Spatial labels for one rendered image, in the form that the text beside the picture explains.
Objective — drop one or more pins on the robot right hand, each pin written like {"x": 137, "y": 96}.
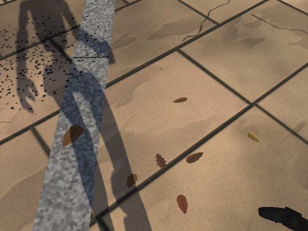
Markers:
{"x": 287, "y": 216}

